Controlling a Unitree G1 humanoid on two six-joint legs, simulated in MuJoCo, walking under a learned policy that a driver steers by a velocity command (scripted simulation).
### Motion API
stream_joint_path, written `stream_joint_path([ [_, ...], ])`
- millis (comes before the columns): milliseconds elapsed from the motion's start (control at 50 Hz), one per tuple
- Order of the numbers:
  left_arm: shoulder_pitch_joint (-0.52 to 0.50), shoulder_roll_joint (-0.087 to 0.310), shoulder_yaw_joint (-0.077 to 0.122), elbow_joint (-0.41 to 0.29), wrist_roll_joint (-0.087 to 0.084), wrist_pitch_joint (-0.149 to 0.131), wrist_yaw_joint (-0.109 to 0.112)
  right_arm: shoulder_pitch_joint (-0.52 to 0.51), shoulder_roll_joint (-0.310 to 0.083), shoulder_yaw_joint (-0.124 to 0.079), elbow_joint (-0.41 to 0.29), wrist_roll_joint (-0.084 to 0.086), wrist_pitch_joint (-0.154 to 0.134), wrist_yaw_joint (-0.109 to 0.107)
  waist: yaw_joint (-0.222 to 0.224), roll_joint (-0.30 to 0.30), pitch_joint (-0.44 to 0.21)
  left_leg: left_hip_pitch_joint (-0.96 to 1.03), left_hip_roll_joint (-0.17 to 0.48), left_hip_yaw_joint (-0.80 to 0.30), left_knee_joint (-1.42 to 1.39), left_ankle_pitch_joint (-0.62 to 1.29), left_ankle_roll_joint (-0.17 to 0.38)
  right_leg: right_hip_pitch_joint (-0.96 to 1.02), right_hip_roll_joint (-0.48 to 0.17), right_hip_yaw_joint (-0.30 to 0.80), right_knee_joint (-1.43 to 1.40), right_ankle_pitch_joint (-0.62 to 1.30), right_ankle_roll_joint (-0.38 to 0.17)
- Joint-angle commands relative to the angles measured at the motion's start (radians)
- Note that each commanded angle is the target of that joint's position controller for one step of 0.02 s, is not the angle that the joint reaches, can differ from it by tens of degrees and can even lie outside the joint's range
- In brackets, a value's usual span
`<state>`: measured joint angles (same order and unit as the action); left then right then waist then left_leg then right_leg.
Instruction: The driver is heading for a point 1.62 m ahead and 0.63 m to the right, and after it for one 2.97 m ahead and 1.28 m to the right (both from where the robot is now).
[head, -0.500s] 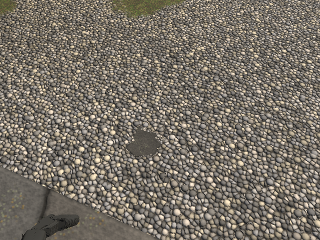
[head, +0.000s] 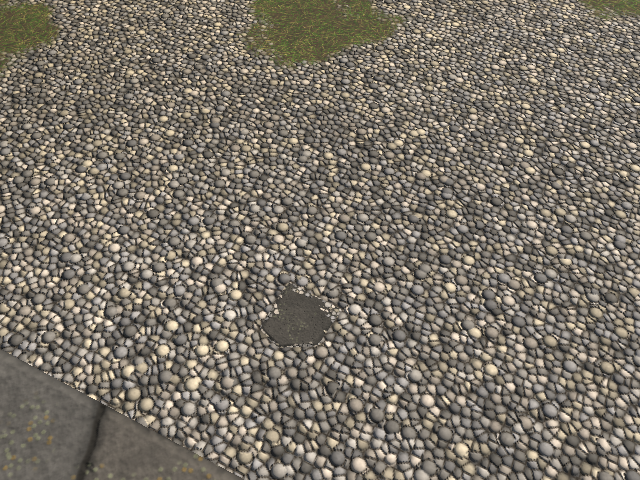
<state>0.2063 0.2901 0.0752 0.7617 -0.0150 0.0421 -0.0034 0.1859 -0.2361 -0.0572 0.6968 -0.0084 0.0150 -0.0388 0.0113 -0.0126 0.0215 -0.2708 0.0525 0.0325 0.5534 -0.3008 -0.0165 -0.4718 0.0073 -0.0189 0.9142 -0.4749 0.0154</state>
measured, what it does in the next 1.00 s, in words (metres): steps on the spot, turning right: right foot, then left foot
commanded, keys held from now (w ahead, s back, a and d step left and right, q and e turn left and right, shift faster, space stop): e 0.78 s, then no key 0.22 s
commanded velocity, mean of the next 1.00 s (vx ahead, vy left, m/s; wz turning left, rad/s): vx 0.00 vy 0.00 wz -0.50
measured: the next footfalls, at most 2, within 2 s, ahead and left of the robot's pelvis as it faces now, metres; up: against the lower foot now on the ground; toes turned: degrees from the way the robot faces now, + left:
right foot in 0.12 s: +0.04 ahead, -0.12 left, +0.00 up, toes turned -6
left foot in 0.62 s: +0.09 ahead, +0.09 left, +0.00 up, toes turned -28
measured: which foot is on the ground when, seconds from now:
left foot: down 0.00-0.12, up 0.14-0.60, down 0.62-1.00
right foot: up 0.00-0.10, down 0.12-0.62, up 0.64-0.98, down 1.00-1.00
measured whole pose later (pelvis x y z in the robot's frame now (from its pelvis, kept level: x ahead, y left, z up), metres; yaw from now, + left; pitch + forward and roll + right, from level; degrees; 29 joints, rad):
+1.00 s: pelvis -0.02 -0.01 +0.00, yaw -32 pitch +1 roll +0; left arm 0.20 0.30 0.06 0.61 -0.01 0.06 0.00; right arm 0.17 -0.28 -0.06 0.72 0.02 0.02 -0.01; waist -0.02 0.00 0.05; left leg -0.27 0.07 0.05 0.54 -0.28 -0.03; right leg -0.26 -0.01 0.02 0.55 -0.28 0.03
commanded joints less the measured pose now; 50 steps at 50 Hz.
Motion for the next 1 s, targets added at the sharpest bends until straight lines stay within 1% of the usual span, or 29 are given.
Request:
stream_joint_path([
  [20, -0.05, 0.033, 0.004, -0.107, -0.007, -0.001, -0.01, -0.028, -0.18, -0.059, -0.055, 0.015, 0.001, -0.008, -0.032, 0.177, -0.079, 0.136, 0.245, -0.152, -0.1, 0.556, 0.206, -0.037, -0.029, -0.019, -0.068, 0.017, 0.009],
  [60, -0.035, 0.05, 0.01, -0.123, -0.012, 0.003, -0.025, -0.028, -0.196, -0.066, -0.05, 0.026, 0.009, -0.009, -0.028, 0.193, -0.1, 0.136, 0.246, -0.132, -0.064, 0.519, 0.189, 0.041, -0.009, -0.057, -0.195, 0.092, -0.006],
  [100, 0.024, 0.064, 0.023, -0.111, -0.002, 0.005, -0.022, -0.024, -0.186, -0.064, -0.035, 0.04, 0.007, -0.008, 0.005, 0.151, -0.112, 0.067, 0.211, -0.075, 0.027, 0.367, 0.122, 0.197, 0.033, -0.075, -0.411, 0.292, -0.046],
  [120, 0.04, 0.139, 0.046, -0.121, 0.006, 0.003, -0.01, 0.028, -0.145, -0.058, -0.024, 0.022, 0.003, -0.005, -0.011, -0.021, -0.122, -0.066, 0.134, 0.013, 0.217, 0.138, 0.034, 0.331, -0.063, 0.113, -0.487, 0.57, -0.096],
  [140, 0.054, 0.295, 0.077, -0.149, 0.023, -0.003, -0.007, -0.028, -0.089, -0.035, -0.095, -0.024, -0.005, -0.005, -0.013, -0.341, -0.109, -0.385, -0.043, 0.061, 0.492, -0.349, -0.073, 0.44, -0.351, 0.542, -0.526, 0.953, -0.304],
  [160, 0.127, 0.247, 0.059, -0.151, 0.05, -0.025, -0.018, -0.117, -0.133, -0.044, -0.108, -0.01, -0.015, -0.009, 0.078, -0.221, -0.201, -0.425, -0.061, -0.112, 0.672, -0.436, -0.067, 0.459, -0.407, 0.626, -0.556, 0.914, -0.417],
  [180, 0.086, 0.219, 0.047, -0.153, 0.049, -0.042, -0.019, -0.124, -0.157, -0.053, -0.1, 0.015, -0.012, -0.01, 0.051, -0.139, -0.159, -0.455, -0.045, -0.136, 0.738, -0.365, -0.055, 0.446, -0.364, 0.534, -0.54, 0.851, -0.383],
  [200, 0.033, 0.198, 0.043, -0.161, 0.028, -0.048, -0.01, -0.106, -0.16, -0.057, -0.079, 0.014, -0.006, -0.018, 0.023, -0.08, -0.125, -0.467, -0.032, -0.133, 0.735, -0.282, -0.05, 0.424, -0.307, 0.457, -0.523, 0.789, -0.323],
  [220, -0.003, 0.175, 0.034, -0.169, 0.009, -0.044, 0.001, -0.098, -0.169, -0.061, -0.066, 0.003, 0.001, -0.028, 0.013, -0.061, -0.112, -0.466, -0.021, -0.143, 0.705, -0.209, -0.053, 0.403, -0.274, 0.414, -0.521, 0.763, -0.282],
  [240, -0.025, 0.163, 0.027, -0.175, 0.002, -0.035, 0.012, -0.085, -0.173, -0.064, -0.066, 0.002, 0.003, -0.032, -0.007, -0.07, -0.113, -0.416, -0.019, -0.144, 0.681, -0.16, -0.055, 0.362, -0.24, 0.379, -0.527, 0.754, -0.26],
  [280, -0.021, 0.159, 0.024, -0.18, 0.01, -0.023, 0.024, -0.062, -0.148, -0.058, -0.058, 0.009, 0.0, -0.026, -0.017, -0.086, -0.127, -0.369, -0.048, -0.128, 0.65, -0.089, -0.064, 0.343, -0.203, 0.354, -0.542, 0.719, -0.253],
  [380, -0.003, 0.181, 0.034, -0.189, 0.004, -0.006, 0.046, -0.095, -0.125, -0.044, -0.063, 0.012, -0.013, -0.015, 0.005, -0.112, -0.116, -0.327, -0.067, -0.138, 0.375, -0.029, -0.082, 0.346, -0.169, 0.393, -0.558, 0.489, -0.245],
  [440, -0.017, 0.193, 0.04, -0.204, 0.008, 0.002, 0.045, -0.107, -0.132, -0.043, -0.063, 0.015, -0.025, -0.001, 0.014, -0.137, -0.091, -0.252, -0.08, -0.142, 0.262, -0.043, -0.076, 0.277, -0.159, 0.452, -0.573, 0.347, -0.249],
  [520, -0.029, 0.199, 0.045, -0.218, 0.003, 0.01, 0.033, -0.087, -0.147, -0.047, -0.058, 0.019, -0.046, 0.019, 0.02, -0.157, -0.094, -0.16, -0.098, -0.143, 0.142, -0.07, -0.051, 0.26, -0.151, 0.539, -0.556, 0.348, -0.242],
  [560, -0.045, 0.198, 0.046, -0.225, -0.007, 0.016, 0.03, -0.059, -0.149, -0.049, -0.051, 0.022, -0.055, 0.028, 0.007, -0.157, -0.104, -0.094, -0.101, -0.135, 0.031, -0.04, -0.033, 0.267, -0.135, 0.569, -0.53, 0.379, -0.221],
  [600, -0.062, 0.181, 0.041, -0.229, -0.02, 0.019, 0.032, -0.001, -0.158, -0.058, -0.03, 0.015, -0.061, 0.032, -0.029, -0.138, -0.113, 0.056, -0.072, -0.124, -0.171, 0.127, -0.002, 0.214, -0.081, 0.549, -0.472, 0.339, -0.165],
  [620, -0.027, 0.142, 0.03, -0.23, -0.013, 0.018, 0.032, 0.022, -0.213, -0.07, -0.035, 0.0, -0.056, 0.028, -0.015, -0.029, -0.143, 0.171, 0.088, -0.246, -0.206, 0.182, 0.056, 0.119, -0.02, 0.473, -0.347, 0.154, -0.112],
  [640, 0.004, 0.122, 0.027, -0.255, -0.018, 0.01, 0.029, -0.004, -0.298, -0.084, -0.034, -0.024, -0.043, 0.027, 0.037, 0.276, -0.097, 0.192, 0.271, -0.466, -0.24, 0.379, 0.2, -0.075, 0.153, 0.245, -0.144, -0.116, -0.049],
  [660, 0.016, 0.201, 0.054, -0.239, 0.002, -0.003, 0.028, -0.028, -0.263, -0.08, -0.055, -0.04, -0.044, 0.028, 0.015, 0.268, -0.087, 0.126, 0.368, -0.556, -0.262, 0.386, 0.292, -0.124, 0.108, 0.201, 0.107, -0.174, -0.004],
  [680, 0.024, 0.241, 0.071, -0.216, -0.003, -0.004, 0.025, -0.077, -0.209, -0.062, -0.076, -0.031, -0.043, 0.022, 0.029, 0.183, -0.073, 0.093, 0.322, -0.465, -0.252, 0.342, 0.276, -0.119, 0.073, 0.194, 0.216, -0.1, 0.015],
  [700, 0.038, 0.227, 0.073, -0.192, -0.008, 0.007, 0.026, -0.119, -0.175, -0.051, -0.084, -0.018, -0.038, 0.017, 0.042, 0.147, -0.051, 0.073, 0.249, -0.364, -0.243, 0.289, 0.23, -0.115, 0.063, 0.175, 0.262, -0.04, 0.033],
  [720, 0.05, 0.203, 0.068, -0.18, -0.006, 0.018, 0.029, -0.131, -0.156, -0.043, -0.089, -0.002, -0.035, 0.011, 0.034, 0.146, -0.037, 0.083, 0.21, -0.304, -0.238, 0.267, 0.209, -0.136, 0.059, 0.165, 0.316, 0.017, 0.05],
  [760, 0.042, 0.155, 0.052, -0.187, -0.012, 0.027, 0.023, -0.112, -0.156, -0.036, -0.084, -0.001, -0.025, 0.003, 0.017, 0.157, -0.02, 0.084, 0.172, -0.212, -0.243, 0.299, 0.212, -0.142, 0.044, 0.115, 0.321, 0.067, 0.071],
  [800, -0.017, 0.126, 0.038, -0.215, -0.016, 0.023, 0.02, -0.056, -0.168, -0.04, -0.072, -0.009, -0.013, -0.002, -0.03, 0.174, -0.029, 0.156, 0.173, -0.193, -0.236, 0.306, 0.23, -0.157, 0.024, 0.087, 0.206, 0.079, 0.083],
  [860, -0.045, 0.087, 0.014, -0.236, -0.001, 0.016, 0.013, -0.039, -0.208, -0.05, -0.06, -0.002, -0.003, 0.006, -0.051, 0.194, -0.068, 0.185, 0.198, -0.178, -0.205, 0.362, 0.246, -0.053, -0.005, 0.058, 0.012, 0.017, 0.079],
  [920, -0.028, 0.092, 0.009, -0.231, 0.0, 0.013, 0.009, -0.04, -0.234, -0.056, -0.05, 0.016, 0.003, 0.022, -0.051, 0.215, -0.082, 0.15, 0.216, -0.174, -0.179, 0.425, 0.251, 0.073, 0.001, 0.005, -0.159, 0.011, 0.059],
  [960, 0.03, 0.089, 0.011, -0.204, 0.001, 0.011, 0.004, -0.056, -0.228, -0.048, -0.041, 0.034, 0.003, 0.026, -0.014, 0.194, -0.086, 0.124, 0.206, -0.163, -0.131, 0.428, 0.226, 0.186, 0.016, -0.019, -0.373, 0.165, 0.028],
  [980, 0.066, 0.084, 0.011, -0.187, 0.006, 0.01, 0.004, -0.049, -0.208, -0.039, -0.029, 0.043, 0.001, 0.027, 0.008, 0.176, -0.087, 0.081, 0.189, -0.144, -0.101, 0.394, 0.188, 0.286, 0.027, -0.027, -0.522, 0.29, 0.001],
  [1000, 0.069, 0.112, 0.013, -0.194, 0.011, 0.01, 0.009, 0.002, -0.17, -0.024, -0.006, 0.032, -0.009, 0.03, 0.0, 0.11, -0.112, 0.001, 0.149, -0.107, -0.051, 0.27, 0.107, 0.42, -0.03, 0.067, -0.568, 0.433, -0.025],
])
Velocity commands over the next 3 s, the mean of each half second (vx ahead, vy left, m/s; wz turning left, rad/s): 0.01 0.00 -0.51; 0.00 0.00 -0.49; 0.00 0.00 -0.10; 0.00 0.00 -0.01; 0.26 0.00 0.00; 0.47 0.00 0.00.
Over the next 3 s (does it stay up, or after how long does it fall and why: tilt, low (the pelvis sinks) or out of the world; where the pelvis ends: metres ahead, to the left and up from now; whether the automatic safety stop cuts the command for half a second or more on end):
stays up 0.28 -0.20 0.00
